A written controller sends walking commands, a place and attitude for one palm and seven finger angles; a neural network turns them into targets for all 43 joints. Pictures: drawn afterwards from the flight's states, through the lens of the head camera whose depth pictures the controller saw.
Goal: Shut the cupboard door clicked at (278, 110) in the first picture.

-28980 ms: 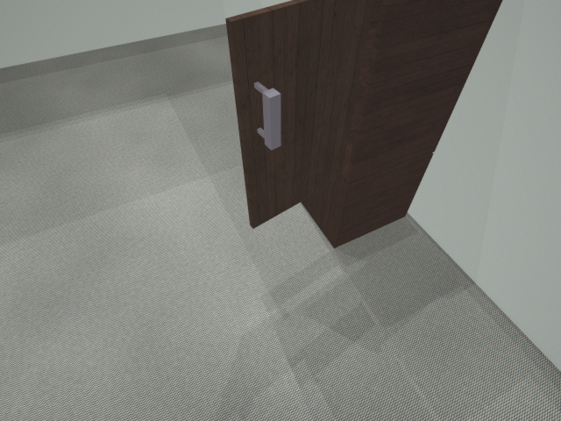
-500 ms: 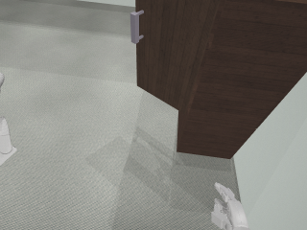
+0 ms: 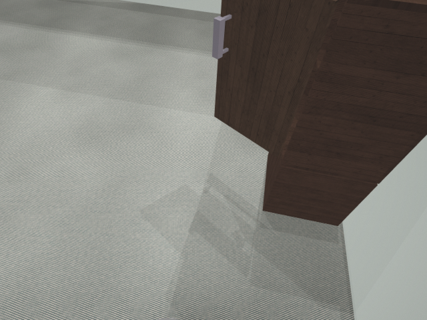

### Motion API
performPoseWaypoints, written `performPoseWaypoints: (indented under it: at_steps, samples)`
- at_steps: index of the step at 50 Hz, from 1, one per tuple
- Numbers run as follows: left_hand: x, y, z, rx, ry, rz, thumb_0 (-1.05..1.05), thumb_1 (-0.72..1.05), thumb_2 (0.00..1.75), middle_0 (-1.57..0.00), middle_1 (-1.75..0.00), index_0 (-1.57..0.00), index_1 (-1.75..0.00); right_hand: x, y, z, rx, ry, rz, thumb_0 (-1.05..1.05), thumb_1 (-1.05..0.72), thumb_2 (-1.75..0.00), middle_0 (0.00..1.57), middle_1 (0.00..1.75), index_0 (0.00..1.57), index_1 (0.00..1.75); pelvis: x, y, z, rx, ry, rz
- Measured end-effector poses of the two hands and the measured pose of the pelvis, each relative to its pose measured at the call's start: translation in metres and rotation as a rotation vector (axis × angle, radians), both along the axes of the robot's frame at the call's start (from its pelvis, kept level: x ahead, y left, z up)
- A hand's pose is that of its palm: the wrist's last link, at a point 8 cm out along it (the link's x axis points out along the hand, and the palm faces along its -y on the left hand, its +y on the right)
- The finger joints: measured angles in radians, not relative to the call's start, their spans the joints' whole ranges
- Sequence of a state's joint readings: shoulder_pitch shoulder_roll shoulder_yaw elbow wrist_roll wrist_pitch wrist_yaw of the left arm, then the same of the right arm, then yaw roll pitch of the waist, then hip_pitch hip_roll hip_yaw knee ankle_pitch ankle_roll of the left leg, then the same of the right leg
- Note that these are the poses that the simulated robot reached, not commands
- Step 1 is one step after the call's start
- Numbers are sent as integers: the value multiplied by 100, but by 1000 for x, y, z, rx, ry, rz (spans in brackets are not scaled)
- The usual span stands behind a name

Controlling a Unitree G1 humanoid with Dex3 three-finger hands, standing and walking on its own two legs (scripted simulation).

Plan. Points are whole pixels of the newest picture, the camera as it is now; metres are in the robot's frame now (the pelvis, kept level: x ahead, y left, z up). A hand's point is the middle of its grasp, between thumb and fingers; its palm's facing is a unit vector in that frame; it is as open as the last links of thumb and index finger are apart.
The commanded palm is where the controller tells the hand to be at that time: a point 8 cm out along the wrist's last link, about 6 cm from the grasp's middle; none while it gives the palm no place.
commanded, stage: let the arm hang, fingers relaxed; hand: left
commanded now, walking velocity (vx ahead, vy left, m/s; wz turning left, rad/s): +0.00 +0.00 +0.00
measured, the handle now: (222, 36) +0.96 +0.03 +0.06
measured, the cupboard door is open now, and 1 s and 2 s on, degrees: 59 59 59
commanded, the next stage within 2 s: look to check the result in 0.58 s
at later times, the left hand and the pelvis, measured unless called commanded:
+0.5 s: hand out of the picture +0.01 +0.15 -0.18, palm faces -0.02 -0.99 -0.13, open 7.4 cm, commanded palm none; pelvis +0.01 +0.01 +0.00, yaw -2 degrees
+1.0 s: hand out of the picture -0.01 +0.17 -0.17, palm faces -0.01 -0.98 -0.18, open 7.4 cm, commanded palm none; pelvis +0.03 +0.01 +0.00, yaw -3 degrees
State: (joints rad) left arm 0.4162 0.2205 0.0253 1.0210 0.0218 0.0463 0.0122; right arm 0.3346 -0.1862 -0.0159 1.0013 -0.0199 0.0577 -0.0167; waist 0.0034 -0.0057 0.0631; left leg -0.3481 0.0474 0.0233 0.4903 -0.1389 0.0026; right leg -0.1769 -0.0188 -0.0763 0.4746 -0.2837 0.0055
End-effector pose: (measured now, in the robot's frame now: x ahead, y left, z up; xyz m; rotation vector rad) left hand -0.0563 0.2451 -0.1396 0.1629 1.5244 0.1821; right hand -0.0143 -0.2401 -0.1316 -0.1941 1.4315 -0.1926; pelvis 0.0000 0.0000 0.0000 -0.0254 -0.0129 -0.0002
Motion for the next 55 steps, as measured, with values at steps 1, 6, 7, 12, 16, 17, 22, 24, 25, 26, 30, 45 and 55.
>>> performPoseWaypoints:
  at_steps: [1, 6, 7, 12, 16, 17, 22, 24, 25, 26, 30, 45, 55]
  samples:
    - [-9, 1, 4, 8, 22, 4, 0, 94, 90, -20, -30, -20, -30, -1, 3, -3, 11, 0, -7, 1, -91, -90, 20, 30, 20, 29, 0, 1, 1, 0, -3, -3]
    - [-28, 3, 12, 31, 78, 8, 1, 92, 90, -20, -30, -20, -30, 2, 18, -12, 59, -34, -39, 1, -91, -90, 20, 30, 20, 29, 2, 4, 3, 6, -25, -21]
    - [-27, 2, 12, 31, 78, 5, 1, 92, 90, -20, -30, -20, -30, 4, 20, -13, 67, -42, -44, 1, -91, -90, 20, 30, 20, 29, 3, 4, 3, 7, -28, -24]
    - [-7, -8, 5, 8, 26, -11, 1, 91, 90, -20, -30, -20, -30, 6, 28, -16, 81, -54, -56, 1, -92, -90, 20, 30, 20, 29, 3, 6, 3, 12, -34, -32]
    - [18, -22, -2, -31, -36, -28, 1, 91, 90, -20, -30, -20, -30, 1, 31, -15, 81, -43, -70, 1, -92, -90, 20, 30, 20, 29, 5, 7, 3, 15, -32, -36]
    - [25, -25, -4, -41, -50, -32, 1, 91, 90, -20, -30, -20, -30, -1, 32, -15, 80, -38, -74, 1, -92, -90, 20, 30, 20, 29, 5, 7, 3, 15, -32, -37]
    - [52, -38, -8, -81, -102, -50, 1, 91, 90, -20, -30, -20, -30, -12, 37, -12, 79, -8, -94, 1, -91, -90, 20, 30, 20, 29, 8, 7, 3, 18, -25, -38]
    - [59, -41, -9, -87, -111, -56, 1, 91, 90, -20, -30, -20, -30, -15, 40, -11, 80, 6, -101, 1, -91, -90, 20, 30, 20, 29, 10, 7, 3, 19, -22, -39]
    - [60, -41, -9, -86, -108, -59, 1, 91, 90, -20, -30, -20, -30, -17, 41, -11, 81, 12, -104, 1, -91, -90, 20, 30, 20, 29, 10, 7, 4, 20, -22, -40]
    - [61, -40, -9, -86, -106, -59, 1, 91, 90, -20, -30, -20, -30, -18, 42, -11, 82, 17, -108, 1, -91, -90, 20, 30, 20, 29, 11, 7, 4, 20, -21, -41]
    - [61, -35, -8, -74, -92, -54, 1, 91, 90, -20, -30, -20, -30, -21, 45, -10, 87, 33, -115, 1, -91, -90, 20, 30, 20, 29, 15, 7, 4, 20, -20, -42]
    - [47, -20, -2, -29, -21, -34, 1, 91, 90, -20, -30, -20, -30, 9, 42, -12, 88, 5, -91, 0, -91, -90, 20, 30, 20, 29, 25, 8, 5, 22, -18, -43]
    - [55, -26, -3, -44, -31, -38, 1, 91, 90, -20, -30, -20, -30, 28, 29, -9, 59, -26, -75, 1, -91, -90, 20, 30, 20, 29, 31, 7, 5, 24, -20, -45]
